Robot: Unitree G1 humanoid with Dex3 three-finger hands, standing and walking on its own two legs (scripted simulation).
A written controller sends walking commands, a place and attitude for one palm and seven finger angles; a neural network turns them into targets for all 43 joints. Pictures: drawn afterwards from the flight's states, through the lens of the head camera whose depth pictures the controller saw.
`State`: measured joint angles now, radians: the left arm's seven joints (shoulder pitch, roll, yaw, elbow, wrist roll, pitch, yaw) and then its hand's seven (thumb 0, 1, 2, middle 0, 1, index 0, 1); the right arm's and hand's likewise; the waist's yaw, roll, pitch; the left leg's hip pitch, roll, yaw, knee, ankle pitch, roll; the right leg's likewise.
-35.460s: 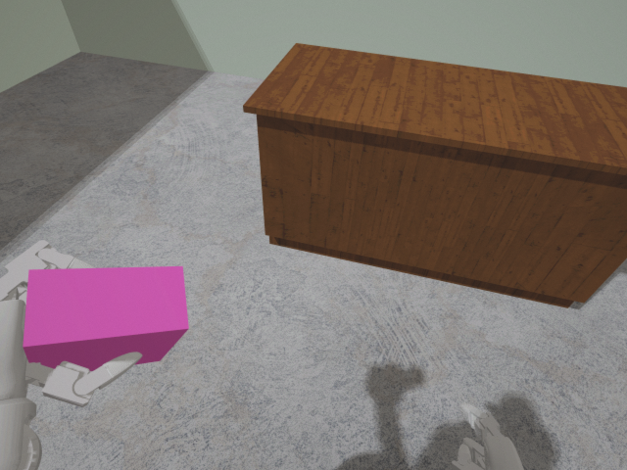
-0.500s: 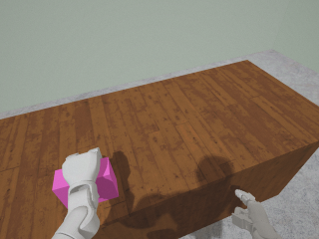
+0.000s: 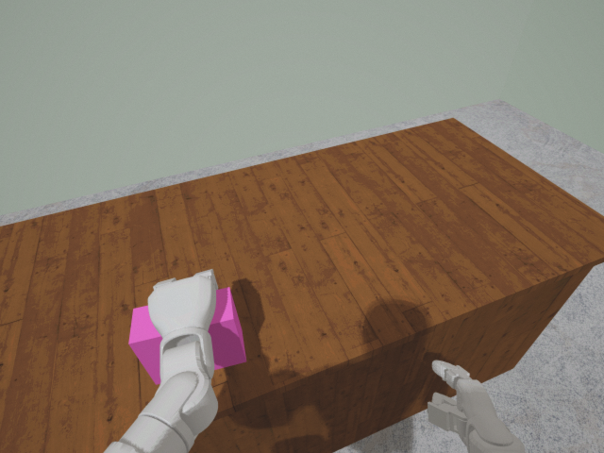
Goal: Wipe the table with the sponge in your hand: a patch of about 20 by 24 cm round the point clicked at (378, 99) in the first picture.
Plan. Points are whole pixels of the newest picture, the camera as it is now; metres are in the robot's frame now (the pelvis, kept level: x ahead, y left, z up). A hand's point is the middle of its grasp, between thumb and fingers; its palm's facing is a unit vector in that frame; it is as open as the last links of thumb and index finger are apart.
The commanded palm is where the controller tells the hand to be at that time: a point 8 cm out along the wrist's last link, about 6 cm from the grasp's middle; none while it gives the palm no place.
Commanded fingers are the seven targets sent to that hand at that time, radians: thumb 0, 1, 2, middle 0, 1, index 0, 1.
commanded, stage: wipe forward along the third lane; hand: left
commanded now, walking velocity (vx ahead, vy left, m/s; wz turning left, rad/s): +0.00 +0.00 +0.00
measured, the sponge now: (195, 343) +0.28 +0.21 -0.03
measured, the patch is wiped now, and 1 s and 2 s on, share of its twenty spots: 0.75 0.80 1.00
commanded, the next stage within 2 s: wipe back along the third lane in 1.58 s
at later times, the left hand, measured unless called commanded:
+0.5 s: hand (199, 304) +0.32 +0.21 +0.02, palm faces -0.06 -0.02 -1.00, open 10.1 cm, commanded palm +0.29 +0.21 +0.04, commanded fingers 0.00 0.10 1.30 -1.20 -1.60 -1.20 -1.60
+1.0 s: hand (193, 275) +0.37 +0.24 +0.01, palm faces -0.08 -0.02 -1.00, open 10.1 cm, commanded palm +0.34 +0.24 +0.04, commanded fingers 0.00 0.10 1.30 -1.20 -1.60 -1.20 -1.60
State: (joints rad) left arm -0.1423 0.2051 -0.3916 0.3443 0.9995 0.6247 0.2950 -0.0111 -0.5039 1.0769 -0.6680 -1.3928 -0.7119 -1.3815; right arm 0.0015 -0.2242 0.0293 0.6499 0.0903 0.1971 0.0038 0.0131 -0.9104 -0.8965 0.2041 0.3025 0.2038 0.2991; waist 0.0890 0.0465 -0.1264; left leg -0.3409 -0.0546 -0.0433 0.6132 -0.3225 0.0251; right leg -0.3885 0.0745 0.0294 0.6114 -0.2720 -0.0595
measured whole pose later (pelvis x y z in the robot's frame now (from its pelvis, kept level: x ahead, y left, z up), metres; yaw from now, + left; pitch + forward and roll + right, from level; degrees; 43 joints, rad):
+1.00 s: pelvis -0.02 -0.02 -0.01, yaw -2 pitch +11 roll +0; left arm -0.57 0.36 -0.11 0.91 0.96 0.37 0.31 0.01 -0.55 1.10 -0.73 -1.33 -0.77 -1.33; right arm 0.17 -0.27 0.01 0.71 0.09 0.11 -0.07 0.01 -0.91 -0.90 0.20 0.30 0.20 0.30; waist -0.01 0.04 -0.15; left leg -0.56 -0.03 -0.06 0.67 -0.31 0.01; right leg -0.60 0.12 0.04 0.63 -0.22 -0.08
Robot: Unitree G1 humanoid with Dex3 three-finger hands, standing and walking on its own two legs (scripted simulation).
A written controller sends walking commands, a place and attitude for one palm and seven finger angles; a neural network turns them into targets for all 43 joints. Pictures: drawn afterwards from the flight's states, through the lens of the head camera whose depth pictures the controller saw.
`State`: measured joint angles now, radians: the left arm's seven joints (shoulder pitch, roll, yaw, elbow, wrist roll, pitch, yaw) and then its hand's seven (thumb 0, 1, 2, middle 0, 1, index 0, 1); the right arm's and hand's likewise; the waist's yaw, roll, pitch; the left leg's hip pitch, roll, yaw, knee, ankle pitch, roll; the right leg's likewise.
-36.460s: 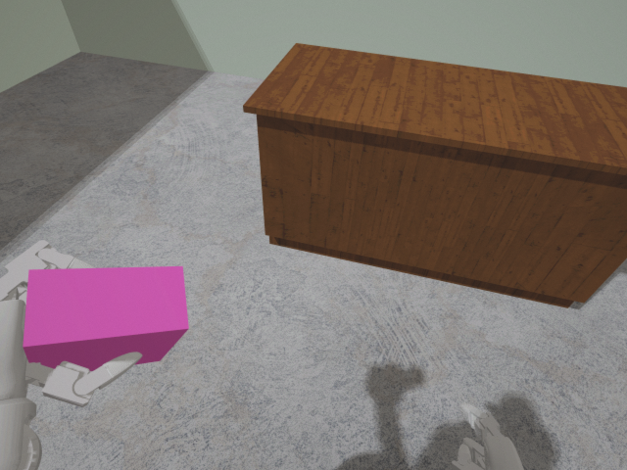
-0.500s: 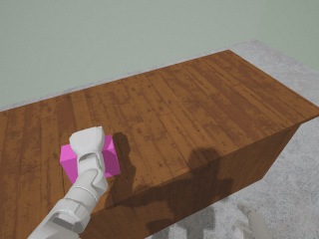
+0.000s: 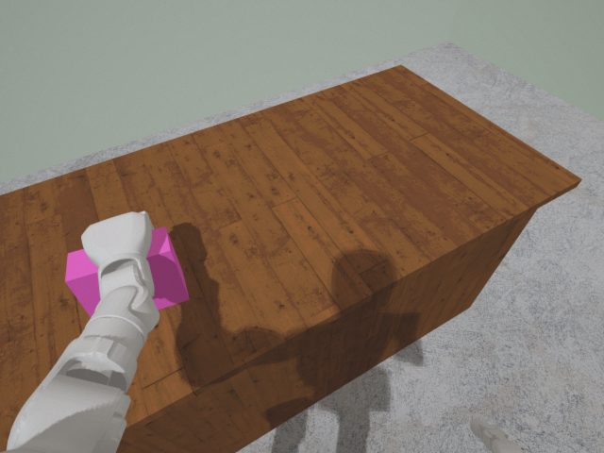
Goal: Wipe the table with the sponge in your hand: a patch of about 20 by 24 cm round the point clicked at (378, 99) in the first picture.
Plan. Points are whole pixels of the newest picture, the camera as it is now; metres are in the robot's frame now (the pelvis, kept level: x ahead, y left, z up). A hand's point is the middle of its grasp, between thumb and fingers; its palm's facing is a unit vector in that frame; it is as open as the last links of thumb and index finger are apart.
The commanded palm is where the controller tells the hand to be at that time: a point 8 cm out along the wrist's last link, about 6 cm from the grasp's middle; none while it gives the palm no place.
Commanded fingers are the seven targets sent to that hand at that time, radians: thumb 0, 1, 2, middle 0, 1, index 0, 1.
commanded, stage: wipe forward along the third lane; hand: left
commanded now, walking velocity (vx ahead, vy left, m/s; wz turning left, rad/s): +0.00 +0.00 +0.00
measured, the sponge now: (136, 285) +0.37 +0.28 -0.02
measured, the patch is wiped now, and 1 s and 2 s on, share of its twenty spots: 0.80 1.00 1.00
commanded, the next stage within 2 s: wipe back along the third lane in 0.58 s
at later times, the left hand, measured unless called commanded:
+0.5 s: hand (121, 239) +0.42 +0.31 +0.02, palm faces -0.08 -0.01 -1.00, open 10.1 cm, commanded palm +0.41 +0.31 +0.05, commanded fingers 0.00 0.10 1.30 -1.20 -1.60 -1.20 -1.60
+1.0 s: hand (117, 233) +0.44 +0.32 +0.02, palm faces -0.03 -0.01 -1.00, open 10.1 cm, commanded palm +0.39 +0.29 +0.05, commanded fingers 0.00 0.10 1.30 -1.20 -1.60 -1.20 -1.60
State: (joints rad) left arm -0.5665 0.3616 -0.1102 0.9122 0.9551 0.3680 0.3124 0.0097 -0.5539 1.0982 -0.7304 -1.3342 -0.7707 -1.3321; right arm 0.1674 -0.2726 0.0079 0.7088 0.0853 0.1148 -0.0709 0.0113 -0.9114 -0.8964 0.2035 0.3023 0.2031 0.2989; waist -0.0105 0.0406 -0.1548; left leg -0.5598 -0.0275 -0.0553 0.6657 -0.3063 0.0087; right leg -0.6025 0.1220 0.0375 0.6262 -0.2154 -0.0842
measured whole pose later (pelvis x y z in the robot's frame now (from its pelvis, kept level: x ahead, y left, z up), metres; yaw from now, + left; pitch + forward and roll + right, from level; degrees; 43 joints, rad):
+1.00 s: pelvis +0.02 +0.06 +0.00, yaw +0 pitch +15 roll -2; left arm -0.74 0.34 -0.16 1.09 0.96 0.41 0.41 0.00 -0.52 1.10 -0.67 -1.40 -0.71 -1.41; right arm 0.24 -0.22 0.00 0.75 0.07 0.11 0.00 0.01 -0.91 -0.90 0.20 0.30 0.20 0.30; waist -0.03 0.03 -0.19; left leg -0.62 -0.06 -0.04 0.71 -0.34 0.07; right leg -0.63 0.09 0.05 0.61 -0.24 -0.01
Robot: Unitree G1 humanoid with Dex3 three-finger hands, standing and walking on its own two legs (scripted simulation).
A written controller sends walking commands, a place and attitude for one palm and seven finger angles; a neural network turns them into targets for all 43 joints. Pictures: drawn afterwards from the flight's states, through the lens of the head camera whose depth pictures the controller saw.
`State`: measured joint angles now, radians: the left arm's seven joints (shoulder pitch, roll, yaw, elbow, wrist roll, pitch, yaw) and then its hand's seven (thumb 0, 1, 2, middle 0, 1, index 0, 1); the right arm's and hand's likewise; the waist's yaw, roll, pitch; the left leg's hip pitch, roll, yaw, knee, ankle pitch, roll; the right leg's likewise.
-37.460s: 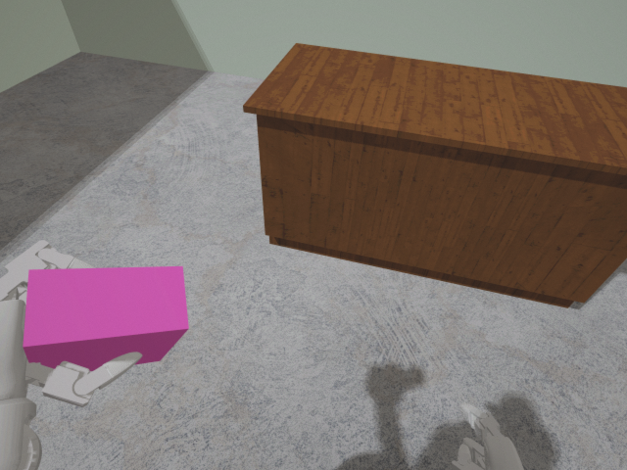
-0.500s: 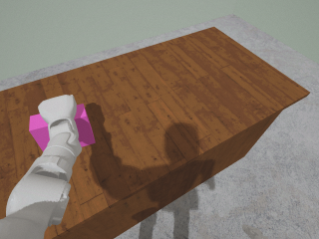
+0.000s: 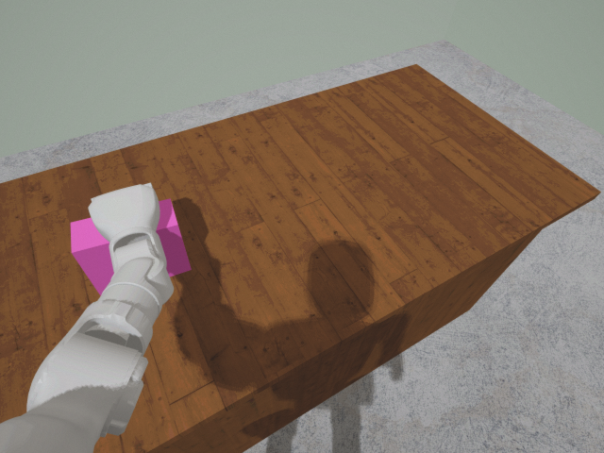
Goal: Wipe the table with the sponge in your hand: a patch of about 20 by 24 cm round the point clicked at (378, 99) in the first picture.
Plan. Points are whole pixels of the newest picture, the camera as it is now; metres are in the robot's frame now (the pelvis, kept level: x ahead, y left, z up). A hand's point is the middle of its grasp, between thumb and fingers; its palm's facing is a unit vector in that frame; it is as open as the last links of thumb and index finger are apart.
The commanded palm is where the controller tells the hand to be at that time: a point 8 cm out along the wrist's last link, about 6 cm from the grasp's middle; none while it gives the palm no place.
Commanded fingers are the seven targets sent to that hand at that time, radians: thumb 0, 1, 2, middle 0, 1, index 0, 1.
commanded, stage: wipe back along the third lane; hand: left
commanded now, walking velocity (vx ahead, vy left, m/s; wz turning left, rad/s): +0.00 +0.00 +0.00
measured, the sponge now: (139, 256) +0.41 +0.28 -0.02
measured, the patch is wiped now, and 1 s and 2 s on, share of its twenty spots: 1.00 1.00 1.00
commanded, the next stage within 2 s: none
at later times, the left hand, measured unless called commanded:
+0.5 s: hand (150, 259) +0.37 +0.24 +0.02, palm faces -0.01 -0.03 -1.00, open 10.2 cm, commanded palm +0.31 +0.20 +0.05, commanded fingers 0.00 0.10 1.30 -1.20 -1.60 -1.20 -1.60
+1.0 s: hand (167, 288) +0.33 +0.20 +0.02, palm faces -0.02 -0.04 -1.00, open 10.2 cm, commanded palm +0.27 +0.17 +0.05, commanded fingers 0.00 0.10 1.30 -1.20 -1.60 -1.20 -1.60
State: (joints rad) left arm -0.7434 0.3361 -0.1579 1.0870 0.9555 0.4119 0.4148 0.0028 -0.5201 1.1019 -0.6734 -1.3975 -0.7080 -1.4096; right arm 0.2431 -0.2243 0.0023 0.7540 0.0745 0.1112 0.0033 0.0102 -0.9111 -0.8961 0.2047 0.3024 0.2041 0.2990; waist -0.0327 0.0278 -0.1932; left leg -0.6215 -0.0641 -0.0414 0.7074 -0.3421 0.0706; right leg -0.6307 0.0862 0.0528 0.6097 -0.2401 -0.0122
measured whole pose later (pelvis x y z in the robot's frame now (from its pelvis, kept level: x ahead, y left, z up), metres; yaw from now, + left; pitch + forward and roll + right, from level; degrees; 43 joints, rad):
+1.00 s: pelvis +0.01 -0.02 +0.01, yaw +1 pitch +6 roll -1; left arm -0.30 0.19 -0.35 0.53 0.98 0.66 0.32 -0.01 -0.49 1.09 -0.64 -1.43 -0.67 -1.44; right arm 0.06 -0.24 0.03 0.66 0.09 0.24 0.01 0.01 -0.91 -0.90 0.20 0.30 0.20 0.30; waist 0.05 0.03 -0.15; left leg -0.37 -0.06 -0.05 0.59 -0.33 0.05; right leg -0.40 0.08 0.05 0.56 -0.26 -0.04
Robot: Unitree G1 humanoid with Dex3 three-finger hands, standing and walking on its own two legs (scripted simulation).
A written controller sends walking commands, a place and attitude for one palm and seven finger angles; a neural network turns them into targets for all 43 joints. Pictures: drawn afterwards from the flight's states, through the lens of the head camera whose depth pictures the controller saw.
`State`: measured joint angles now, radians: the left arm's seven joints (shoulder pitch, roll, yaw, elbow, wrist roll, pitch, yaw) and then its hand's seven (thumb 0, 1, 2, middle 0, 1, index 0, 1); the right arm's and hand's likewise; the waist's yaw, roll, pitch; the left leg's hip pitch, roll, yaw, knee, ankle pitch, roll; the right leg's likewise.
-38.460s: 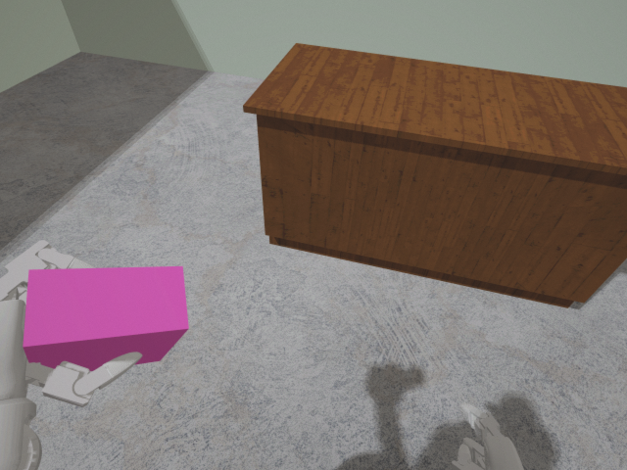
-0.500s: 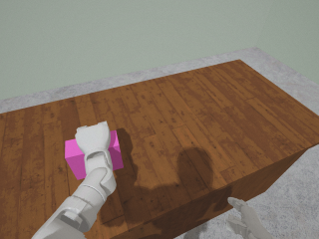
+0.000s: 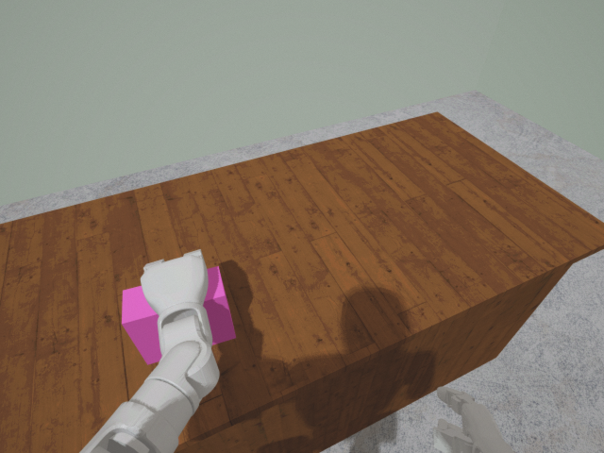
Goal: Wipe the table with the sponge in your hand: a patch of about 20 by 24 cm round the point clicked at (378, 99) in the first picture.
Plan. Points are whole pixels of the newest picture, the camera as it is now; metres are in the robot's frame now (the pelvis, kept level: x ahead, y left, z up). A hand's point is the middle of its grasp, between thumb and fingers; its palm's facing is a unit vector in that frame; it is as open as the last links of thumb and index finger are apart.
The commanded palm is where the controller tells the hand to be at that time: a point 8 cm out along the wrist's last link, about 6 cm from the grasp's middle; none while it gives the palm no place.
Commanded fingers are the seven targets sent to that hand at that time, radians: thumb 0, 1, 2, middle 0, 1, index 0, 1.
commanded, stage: wipe back along the third lane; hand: left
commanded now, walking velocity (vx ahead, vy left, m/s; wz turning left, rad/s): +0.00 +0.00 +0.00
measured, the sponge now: (185, 322) +0.31 +0.23 -0.03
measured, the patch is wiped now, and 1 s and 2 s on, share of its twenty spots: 1.00 1.00 1.00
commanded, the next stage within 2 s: slide back across to the middle lane in 1.18 s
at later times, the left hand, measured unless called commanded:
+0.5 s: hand (193, 327) +0.28 +0.19 +0.01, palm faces -0.01 -0.07 -1.00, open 10.1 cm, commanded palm +0.23 +0.17 +0.04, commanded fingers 0.00 0.10 1.30 -1.20 -1.60 -1.20 -1.60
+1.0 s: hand (194, 332) +0.28 +0.19 +0.01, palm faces +0.01 -0.06 -1.00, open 10.1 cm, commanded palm +0.22 +0.17 +0.03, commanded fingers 0.00 0.10 1.30 -1.20 -1.60 -1.20 -1.60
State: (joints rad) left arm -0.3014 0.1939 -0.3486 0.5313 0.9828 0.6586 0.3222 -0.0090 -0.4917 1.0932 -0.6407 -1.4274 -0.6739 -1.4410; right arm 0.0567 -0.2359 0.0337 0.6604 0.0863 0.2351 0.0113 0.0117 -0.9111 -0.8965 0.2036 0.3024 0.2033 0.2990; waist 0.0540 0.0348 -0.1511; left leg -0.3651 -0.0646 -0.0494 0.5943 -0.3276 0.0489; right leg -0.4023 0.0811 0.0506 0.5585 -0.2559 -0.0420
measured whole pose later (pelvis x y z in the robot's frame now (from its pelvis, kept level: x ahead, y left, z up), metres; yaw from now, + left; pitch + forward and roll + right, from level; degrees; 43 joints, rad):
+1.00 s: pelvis -0.01 -0.01 +0.00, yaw -1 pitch +3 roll +0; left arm -0.08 0.21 -0.37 0.31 1.00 0.65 0.33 0.00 -0.49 1.09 -0.64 -1.42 -0.68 -1.43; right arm 0.02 -0.24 0.03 0.64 0.10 0.22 0.02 0.01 -0.91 -0.90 0.20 0.30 0.20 0.30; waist 0.06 0.04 -0.15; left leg -0.32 -0.04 -0.03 0.59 -0.33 0.03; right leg -0.37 0.10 0.07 0.58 -0.26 -0.06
